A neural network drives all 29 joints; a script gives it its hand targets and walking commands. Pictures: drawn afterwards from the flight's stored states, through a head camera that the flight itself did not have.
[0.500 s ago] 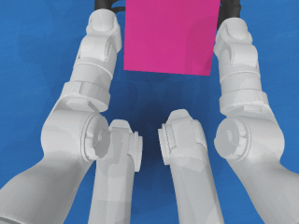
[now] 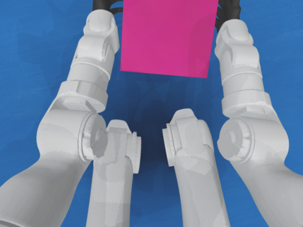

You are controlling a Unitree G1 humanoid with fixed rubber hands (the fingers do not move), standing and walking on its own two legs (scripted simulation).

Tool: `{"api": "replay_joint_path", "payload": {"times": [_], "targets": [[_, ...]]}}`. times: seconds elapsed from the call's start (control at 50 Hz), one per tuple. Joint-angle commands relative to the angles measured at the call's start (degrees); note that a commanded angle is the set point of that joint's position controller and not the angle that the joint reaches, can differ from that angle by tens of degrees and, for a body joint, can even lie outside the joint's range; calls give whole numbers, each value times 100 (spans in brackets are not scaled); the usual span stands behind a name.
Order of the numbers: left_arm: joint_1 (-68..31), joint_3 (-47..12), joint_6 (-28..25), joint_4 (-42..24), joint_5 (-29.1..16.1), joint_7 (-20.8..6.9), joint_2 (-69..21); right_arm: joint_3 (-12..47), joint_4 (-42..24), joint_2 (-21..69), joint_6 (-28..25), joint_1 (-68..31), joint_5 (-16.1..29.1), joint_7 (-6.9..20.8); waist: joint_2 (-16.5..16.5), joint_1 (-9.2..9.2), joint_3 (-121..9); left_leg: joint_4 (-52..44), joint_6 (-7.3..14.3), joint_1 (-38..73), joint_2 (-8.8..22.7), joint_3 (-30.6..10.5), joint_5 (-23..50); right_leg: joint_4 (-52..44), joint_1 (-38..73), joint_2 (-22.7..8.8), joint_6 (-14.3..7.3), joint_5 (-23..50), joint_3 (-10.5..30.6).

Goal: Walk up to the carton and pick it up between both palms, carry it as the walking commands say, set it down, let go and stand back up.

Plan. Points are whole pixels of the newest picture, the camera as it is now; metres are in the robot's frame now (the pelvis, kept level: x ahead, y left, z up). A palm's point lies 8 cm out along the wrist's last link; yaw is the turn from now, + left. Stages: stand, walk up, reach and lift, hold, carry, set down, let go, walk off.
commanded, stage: set down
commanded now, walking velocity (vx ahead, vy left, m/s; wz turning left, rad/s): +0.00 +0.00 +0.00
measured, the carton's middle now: (161, 30) +0.51 -0.08 -0.24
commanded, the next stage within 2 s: none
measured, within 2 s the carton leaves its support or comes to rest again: neither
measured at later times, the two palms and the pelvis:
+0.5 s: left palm (103, 11) +0.54 +0.04 -0.17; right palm (226, 21) +0.50 -0.21 -0.17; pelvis +0.00 +0.00 +0.00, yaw +0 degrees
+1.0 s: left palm (87, 15) +0.54 +0.07 -0.17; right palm (245, 20) +0.49 -0.25 -0.16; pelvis -0.01 -0.01 +0.00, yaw -1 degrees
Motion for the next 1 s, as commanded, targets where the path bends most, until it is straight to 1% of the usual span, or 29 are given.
{"api": "replay_joint_path", "payload": {"times": [0.0, 0.28, 0.44, 0.5, 0.54, 0.58, 0.6, 0.64, 0.68, 0.7, 0.72, 0.76, 0.84, 0.9, 0.98], "targets": [[-2941, -1803, -155, -181, -339, -1379, -5075, 2092, -16, 4613, -145, -3154, 431, 1457, 238, -420, -5838, -995, 196, 1934, 7, 387, 1960, -767, 3163, 219, -258, 2472, -491], [-2811, -1552, -168, -35, -195, -1410, -4742, 1752, 161, 4321, -161, -2960, 234, 1486, 266, -446, -5591, -977, 190, 1863, 56, 351, 1883, -733, 2972, 173, -263, 2339, -492], [-2669, -1385, -224, -47, -112, -1317, -4213, 1537, 222, 3825, -259, -2822, 153, 1366, 246, -425, -5671, -968, 147, 1931, 95, 350, 1890, -746, 3073, 146, -225, 2350, -469], [-2543, -1265, -259, -37, -63, -1240, -3826, 1395, 266, 3437, -330, -2718, 115, 1262, 240, -408, -5722, -967, 118, 1985, 124, 350, 1892, -755, 3125, 129, -201, 2345, -462], [-2386, -1132, -297, -11, -25, -1145, -3361, 1231, 308, 2964, -407, -2581, 80, 1136, 242, -392, -5777, -965, 83, 2040, 158, 349, 1903, -759, 3167, 108, -178, 2349, -461], [-2183, -945, -362, 2, 4, -976, -2572, 966, 386, 2179, -523, -2344, 34, 911, 226, -383, -5877, -962, 28, 2124, 217, 344, 1933, -768, 3244, 73, -144, 2373, -468], [-2032, -830, -401, 0, 9, -856, -2026, 804, 435, 1627, -597, -2188, 28, 755, 206, -385, -5943, -963, -3, 2176, 259, 341, 1957, -781, 3289, 48, -124, 2391, -480], [-1644, -661, -467, -47, -23, -568, -753, 510, 518, 332, -767, -1804, 123, 394, 196, -371, -6066, -1004, -63, 2312, 374, 327, 2017, -850, 3357, -26, -105, 2421, -524], [-1336, -558, -517, -143, -150, -285, 396, 356, 543, -847, -924, -1403, 352, 52, 220, -354, -6103, -1101, -83, 2434, 496, 283, 2036, -949, 3357, -117, -105, 2417, -546], [-1313, -572, -534, -194, -250, -182, 759, 351, 550, -1224, -985, -1316, 495, -75, 251, -345, -6145, -1137, -76, 2464, 543, 252, 2047, -977, 3350, -154, -113, 2430, -542], [-1371, -630, -545, -225, -364, -130, 886, 408, 570, -1350, -1025, -1334, 644, -143, 280, -346, -6213, -1155, -62, 2466, 572, 229, 2046, -980, 3345, -174, -127, 2453, -522], [-1483, -788, -573, -262, -577, -124, 929, 618, 591, -1409, -1086, -1480, 941, -180, 292, -358, -6373, -1153, -32, 2418, 611, 208, 2029, -959, 3382, -201, -142, 2515, -475], [-1543, -1079, -614, -233, -893, -187, 1006, 1016, 694, -1475, -1129, -1659, 1390, -132, 281, -348, -6540, -1143, 2, 2316, 692, 227, 1960, -949, 3440, -260, -164, 2551, -405], [-1484, -1152, -627, -106, -983, -223, 1138, 1198, 829, -1523, -1119, -1636, 1578, -80, 237, -275, -6412, -1151, 37, 2172, 742, 252, 1814, -983, 3412, -304, -165, 2430, -354], [-1482, -1164, -636, -68, -1014, -240, 1288, 1261, 872, -1630, -1103, -1590, 1673, -65, 188, -212, -6457, -1165, 74, 2130, 771, 277, 1692, -1031, 3492, -327, -152, 2339, -329]]}}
